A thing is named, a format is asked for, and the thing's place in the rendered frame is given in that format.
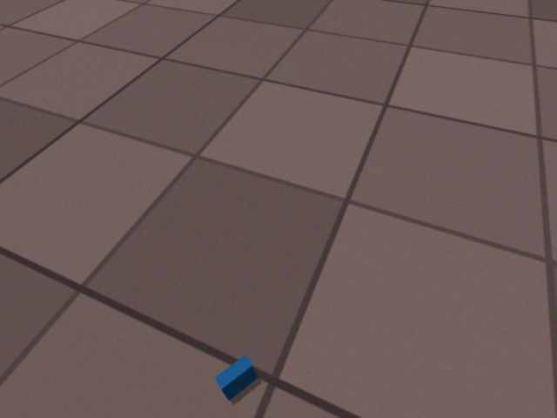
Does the carton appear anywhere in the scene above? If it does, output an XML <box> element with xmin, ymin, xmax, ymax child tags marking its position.
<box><xmin>215</xmin><ymin>355</ymin><xmax>257</xmax><ymax>400</ymax></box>

